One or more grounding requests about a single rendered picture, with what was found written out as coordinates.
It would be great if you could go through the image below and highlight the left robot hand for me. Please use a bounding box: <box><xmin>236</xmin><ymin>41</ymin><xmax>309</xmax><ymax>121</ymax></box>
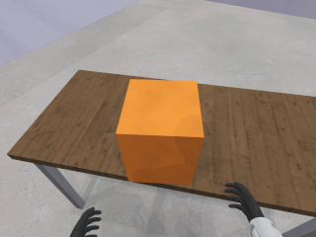
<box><xmin>69</xmin><ymin>207</ymin><xmax>102</xmax><ymax>237</ymax></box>

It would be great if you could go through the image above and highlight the table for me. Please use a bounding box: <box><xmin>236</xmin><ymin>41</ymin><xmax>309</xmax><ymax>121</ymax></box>
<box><xmin>7</xmin><ymin>70</ymin><xmax>316</xmax><ymax>237</ymax></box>

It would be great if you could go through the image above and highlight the carton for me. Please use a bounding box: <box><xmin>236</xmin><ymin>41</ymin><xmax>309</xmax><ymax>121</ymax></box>
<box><xmin>116</xmin><ymin>79</ymin><xmax>204</xmax><ymax>185</ymax></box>

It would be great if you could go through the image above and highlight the right robot hand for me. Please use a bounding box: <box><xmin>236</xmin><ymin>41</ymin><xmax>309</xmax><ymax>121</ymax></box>
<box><xmin>224</xmin><ymin>182</ymin><xmax>264</xmax><ymax>223</ymax></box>

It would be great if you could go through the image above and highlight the robot right forearm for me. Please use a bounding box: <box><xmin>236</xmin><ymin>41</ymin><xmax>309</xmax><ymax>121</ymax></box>
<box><xmin>249</xmin><ymin>217</ymin><xmax>282</xmax><ymax>237</ymax></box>

